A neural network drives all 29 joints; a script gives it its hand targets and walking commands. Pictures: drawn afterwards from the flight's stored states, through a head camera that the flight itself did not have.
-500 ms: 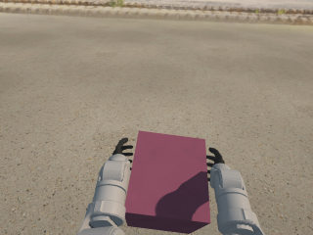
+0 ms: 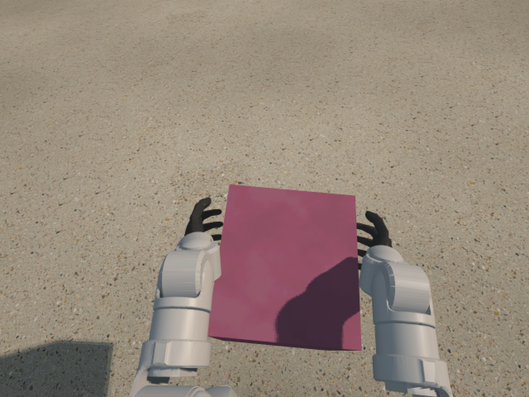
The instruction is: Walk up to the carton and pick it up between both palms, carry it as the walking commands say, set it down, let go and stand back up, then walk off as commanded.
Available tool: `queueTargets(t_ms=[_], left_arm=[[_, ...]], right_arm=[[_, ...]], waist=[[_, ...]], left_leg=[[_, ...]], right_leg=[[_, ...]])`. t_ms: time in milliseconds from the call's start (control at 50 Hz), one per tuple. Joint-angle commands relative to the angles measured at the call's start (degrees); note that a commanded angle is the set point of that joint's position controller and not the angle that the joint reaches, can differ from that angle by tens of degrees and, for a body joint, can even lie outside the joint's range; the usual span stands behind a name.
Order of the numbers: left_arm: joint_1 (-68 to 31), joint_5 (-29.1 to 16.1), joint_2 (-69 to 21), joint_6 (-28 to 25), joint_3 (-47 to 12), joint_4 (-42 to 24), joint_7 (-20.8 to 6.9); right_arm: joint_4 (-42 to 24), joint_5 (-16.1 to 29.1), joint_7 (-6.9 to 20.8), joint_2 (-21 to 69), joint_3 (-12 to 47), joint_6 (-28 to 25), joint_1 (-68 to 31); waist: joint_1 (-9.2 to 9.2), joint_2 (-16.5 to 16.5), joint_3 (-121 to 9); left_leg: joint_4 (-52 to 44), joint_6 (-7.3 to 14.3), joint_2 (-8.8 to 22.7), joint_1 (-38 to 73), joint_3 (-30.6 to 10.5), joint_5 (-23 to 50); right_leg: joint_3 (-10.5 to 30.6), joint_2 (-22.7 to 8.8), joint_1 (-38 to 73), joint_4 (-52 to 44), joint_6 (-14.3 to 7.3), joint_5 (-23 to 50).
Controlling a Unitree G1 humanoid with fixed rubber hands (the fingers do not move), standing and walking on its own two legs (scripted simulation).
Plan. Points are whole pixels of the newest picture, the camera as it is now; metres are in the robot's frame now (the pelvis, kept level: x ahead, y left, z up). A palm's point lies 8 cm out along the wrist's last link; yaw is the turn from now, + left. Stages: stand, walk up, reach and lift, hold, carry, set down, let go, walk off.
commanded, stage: carry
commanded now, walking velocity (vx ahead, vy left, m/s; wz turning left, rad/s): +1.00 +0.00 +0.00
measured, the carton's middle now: (282, 275) +0.31 +0.00 -0.04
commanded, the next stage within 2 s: none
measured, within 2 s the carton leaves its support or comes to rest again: neither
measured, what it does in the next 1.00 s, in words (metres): walks ahead: left foot, then right foot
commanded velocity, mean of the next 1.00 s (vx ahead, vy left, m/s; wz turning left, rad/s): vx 1.00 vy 0.00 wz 0.00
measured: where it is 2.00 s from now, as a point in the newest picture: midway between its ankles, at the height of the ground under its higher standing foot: (299, 130)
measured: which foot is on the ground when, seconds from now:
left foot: up 0.00-0.24, down 0.26-0.62, up 0.64-0.96, down 0.98-1.00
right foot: down 0.00-0.28, up 0.30-0.54, down 0.56-0.96, up 0.98-1.00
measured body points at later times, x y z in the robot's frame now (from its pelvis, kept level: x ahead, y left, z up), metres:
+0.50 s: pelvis +0.32 +0.00 -0.02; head +0.32 +0.00 +0.43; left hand +0.63 +0.13 +0.06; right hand +0.62 -0.14 +0.05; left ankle +0.17 +0.15 -0.75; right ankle +0.44 -0.14 -0.72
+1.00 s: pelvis +0.77 -0.01 -0.04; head +0.76 -0.02 +0.41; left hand +1.08 +0.11 +0.05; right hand +1.07 -0.17 +0.05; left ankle +0.89 +0.10 -0.75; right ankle +0.56 -0.14 -0.72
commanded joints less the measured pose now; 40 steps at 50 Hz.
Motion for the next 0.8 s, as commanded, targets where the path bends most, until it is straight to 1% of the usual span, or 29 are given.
queueTargets(t_ms=[0,60,80,140,160,180,200,220,240,260,280,320,360,420,460,480,520,540,560,580,600,620,640,660,680,700,720,740,780], left_arm=[[-33.4,-25.4,-57.4,7.3,-35.9,-13.9,-24.1],[-28.9,-26.4,-55.9,11.4,-36.9,-18.5,-23.4],[-28.1,-26.5,-55.3,12.6,-36.0,-16.6,-23.3],[-25.8,-26.3,-55.3,15.3,-35.0,-18.4,-23.6],[-26.3,-26.1,-55.3,15.7,-34.2,-17.4,-23.6],[-25.2,-25.8,-54.5,16.4,-34.3,-17.7,-23.5],[-25.2,-25.3,-54.0,16.8,-33.5,-17.4,-23.7],[-28.6,-25.2,-55.0,16.5,-34.4,-19.7,-23.3],[-28.5,-25.6,-55.4,16.5,-35.1,-22.0,-23.3],[-30.2,-26.8,-57.7,16.8,-36.7,-20.8,-23.9],[-31.1,-27.5,-58.1,16.3,-38.2,-20.4,-23.7],[-28.2,-26.9,-59.1,16.5,-35.6,-17.9,-23.6],[-30.1,-27.9,-60.5,16.5,-36.4,-20.6,-23.4],[-32.7,-28.5,-59.1,17.4,-35.8,-18.2,-23.6],[-30.5,-27.1,-58.9,17.4,-35.5,-13.6,-23.4],[-31.0,-27.0,-59.2,17.6,-35.3,-11.6,-23.3],[-31.6,-26.8,-59.0,17.4,-35.4,-13.3,-23.4],[-28.7,-25.6,-57.8,17.8,-34.2,-10.8,-23.5],[-29.4,-24.9,-57.2,17.4,-33.2,-11.9,-23.6],[-30.6,-24.0,-58.0,17.4,-32.7,-11.3,-23.8],[-28.4,-24.0,-57.7,17.0,-32.5,-8.5,-24.4],[-31.2,-25.4,-60.4,16.4,-34.0,-10.4,-24.3],[-31.1,-25.3,-61.1,16.5,-34.5,-11.5,-23.9],[-36.3,-27.6,-63.0,15.6,-36.6,-16.2,-23.0],[-36.0,-27.6,-63.7,15.2,-35.7,-18.9,-22.9],[-33.8,-27.5,-63.7,14.9,-35.5,-19.6,-23.0],[-35.4,-29.3,-63.2,15.1,-36.7,-20.0,-23.2],[-35.8,-29.9,-62.4,15.1,-37.5,-20.6,-23.2],[-32.1,-28.5,-61.2,15.6,-36.6,-17.0,-22.8]], right_arm=[[-15.1,24.7,22.0,57.5,46.4,4.9,-43.8],[-15.6,24.3,21.3,56.6,45.7,9.4,-35.4],[-16.0,24.2,20.8,55.7,45.1,10.4,-36.7],[-16.9,23.5,20.2,56.9,44.9,12.9,-33.7],[-17.6,24.0,20.0,56.4,44.5,13.3,-35.5],[-16.6,23.3,20.1,56.3,43.5,13.8,-33.0],[-15.7,23.6,20.1,57.1,43.7,14.1,-33.0],[-17.4,23.8,20.3,56.9,43.3,13.5,-34.8],[-17.8,24.6,20.3,57.2,44.2,13.8,-35.2],[-17.8,24.1,20.3,58.1,44.2,13.5,-36.6],[-16.1,24.4,20.7,59.2,43.3,13.7,-32.8],[-19.7,26.3,20.9,59.8,44.0,13.7,-37.0],[-21.5,26.0,21.2,59.6,42.6,13.6,-37.3],[-17.2,24.7,21.3,59.3,40.4,14.3,-36.3],[-14.7,23.4,22.0,57.5,38.3,14.8,-36.2],[-13.8,23.2,22.1,56.9,37.7,15.0,-38.1],[-12.2,21.8,22.4,56.9,36.7,15.5,-34.5],[-10.1,20.6,22.4,56.3,36.1,16.1,-32.4],[-11.1,20.9,22.6,57.0,37.0,16.2,-33.9],[-12.2,20.9,22.5,57.4,37.7,16.3,-38.1],[-14.1,22.6,22.7,57.3,39.6,16.0,-40.1],[-16.9,23.9,22.7,59.2,40.1,15.5,-43.0],[-16.2,23.4,22.6,59.7,39.0,15.2,-41.2],[-17.3,24.9,22.5,60.9,39.7,14.1,-41.4],[-17.5,25.6,22.7,61.7,40.4,13.9,-40.3],[-19.6,26.7,22.6,62.6,41.7,13.2,-40.7],[-17.3,25.4,22.3,62.1,39.9,13.1,-38.0],[-17.0,24.9,22.1,61.1,39.4,13.1,-38.2],[-15.6,23.7,22.0,60.1,38.6,13.6,-36.2]], waist=[[0.9,-8.0,-15.6],[0.75,-9.6,-18.3],[0.72,-12.0,-17.5],[0.24,-12.9,-18.5],[-0.08,-15.1,-22.0],[-0.76,-12.1,-24.3],[-2.34,-11.7,-27.5],[-4.08,-3.2,-33.6],[-3.56,13.2,-39.1],[-2.63,20.5,-30.2],[-2.83,10.7,-25.6],[-3.43,4.8,-24.6],[-3.43,7.0,-19.4],[-2.98,8.3,-11.8],[-2.24,13.9,-9.3],[-1.59,14.8,-10.5],[-0.46,12.5,-13.3],[0.43,9.7,-14.6],[1.93,2.1,-19.8],[3.71,-9.4,-23.7],[2.36,-24.8,-24.8],[1.44,-24.4,-25.5],[1.83,-18.4,-26.3],[1.99,-12.4,-26.9],[1.74,-5.5,-24.7],[1.56,-4.1,-24.1],[1.2,-4.0,-23.7],[0.94,-3.4,-22.9],[0.46,-3.8,-17.1]], left_leg=[[-6.4,0.0,3.5,-11.9,3.1,0.9],[-12.3,1.4,1.7,-8.0,5.9,2.4],[-12.9,1.5,1.2,-7.4,6.2,2.8],[-18.2,2.9,-2.3,-4.8,11.0,1.9],[-23.0,3.3,-3.9,2.0,12.4,3.0],[-25.0,4.0,-5.3,13.0,14.5,6.5],[-29.2,5.4,-3.9,26.4,13.2,10.6],[-28.8,9.4,3.5,46.0,0.3,4.9],[-24.3,15.4,20.2,64.8,-24.2,9.7],[-27.5,20.4,26.9,66.1,-36.7,22.1],[-28.1,16.8,24.7,60.0,-29.7,24.8],[-31.2,14.4,22.6,57.1,-21.3,12.3],[-34.1,13.7,21.1,50.0,-16.2,10.2],[-40.7,13.0,20.4,34.8,-9.8,4.9],[-41.6,9.8,14.6,29.6,0.4,11.0],[-38.3,8.1,12.9,27.5,3.7,20.0],[-30.4,5.9,11.0,23.3,8.4,39.4],[-20.5,4.7,8.6,23.1,10.7,44.3],[-5.2,3.5,6.8,17.9,10.8,44.6],[16.4,2.1,1.8,7.8,8.2,35.4],[32.3,0.6,-6.2,-8.2,1.1,6.0],[37.5,2.1,-3.3,-15.0,-5.2,-6.7],[40.5,2.4,0.6,-19.3,-7.5,-5.7],[37.3,2.7,1.9,-22.6,-6.2,-6.2],[29.7,2.4,4.6,-20.1,-4.4,-3.3],[20.6,1.9,5.1,-18.8,-2.2,-3.1],[12.6,1.6,6.1,-15.8,-1.5,-2.8],[6.7,1.6,5.6,-11.8,0.5,-2.6],[-6.2,1.7,5.4,-4.0,3.5,-1.4]], right_leg=[[20.3,-14.6,20.0,-15.5,-7.2,-2.1],[14.0,-13.7,21.5,-12.3,-5.9,14.5],[14.3,-13.5,22.2,-11.7,-5.5,17.8],[9.8,-13.3,27.3,-5.6,-4.4,45.5],[4.4,-11.3,26.2,-1.5,-3.3,51.8],[1.4,-11.2,20.6,3.8,-2.2,57.6],[-2.6,-9.7,14.8,13.9,-0.9,61.1],[-4.0,-7.4,-1.2,30.0,1.6,52.3],[-4.5,-1.6,-25.1,46.9,3.9,17.7],[-2.3,2.8,-42.1,51.6,2.8,-14.0],[2.3,-3.0,-41.3,50.0,1.1,-12.3],[0.2,-4.8,-42.1,38.9,2.0,-9.5],[-1.9,-5.4,-39.3,28.2,4.0,-13.5],[-5.6,-5.9,-27.3,13.9,4.4,0.2],[-11.8,-3.5,-18.8,9.4,5.1,9.6],[-14.7,-1.2,-12.4,7.3,4.9,11.3],[-19.2,2.9,2.6,6.2,4.8,16.5],[-19.9,4.4,9.0,5.7,4.7,11.8],[-16.4,3.4,20.7,7.0,4.0,7.7],[4.4,-5.6,29.5,0.2,-0.3,-7.7],[33.2,-17.5,36.6,-4.5,-8.6,7.8],[36.7,-20.0,37.0,-2.2,-11.3,10.7],[31.2,-20.1,36.5,-0.6,-12.3,10.9],[26.1,-17.0,39.6,0.6,-10.3,26.7],[21.7,-17.9,35.3,-0.8,-6.0,29.4],[19.0,-16.7,32.3,-2.2,-3.9,29.9],[14.9,-16.6,29.0,-3.9,-2.4,23.5],[12.9,-17.6,22.0,-7.5,-3.1,15.5],[5.7,-15.9,10.3,-11.5,-3.3,8.5]])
